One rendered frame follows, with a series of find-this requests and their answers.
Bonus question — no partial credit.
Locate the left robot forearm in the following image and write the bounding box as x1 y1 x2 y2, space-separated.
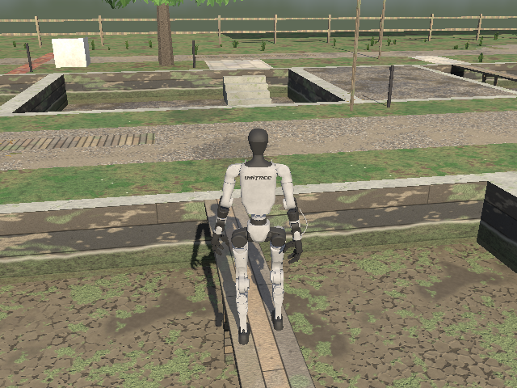
213 196 229 234

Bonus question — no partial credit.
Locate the humanoid robot head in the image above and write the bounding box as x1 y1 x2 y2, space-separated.
244 129 272 167

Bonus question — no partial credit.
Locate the left robot upper arm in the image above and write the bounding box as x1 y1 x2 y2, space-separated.
221 163 242 208

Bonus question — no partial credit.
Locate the right robot upper arm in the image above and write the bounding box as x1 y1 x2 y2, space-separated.
275 163 296 209

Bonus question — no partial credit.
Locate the robot left hand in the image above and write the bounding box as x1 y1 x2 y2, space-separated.
211 232 229 255

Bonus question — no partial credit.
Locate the humanoid robot torso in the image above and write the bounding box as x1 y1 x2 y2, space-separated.
240 160 277 243

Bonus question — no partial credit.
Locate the right robot forearm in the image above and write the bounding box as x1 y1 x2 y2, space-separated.
287 197 302 241

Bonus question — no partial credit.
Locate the robot right hand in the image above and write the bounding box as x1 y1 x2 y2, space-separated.
283 240 303 264

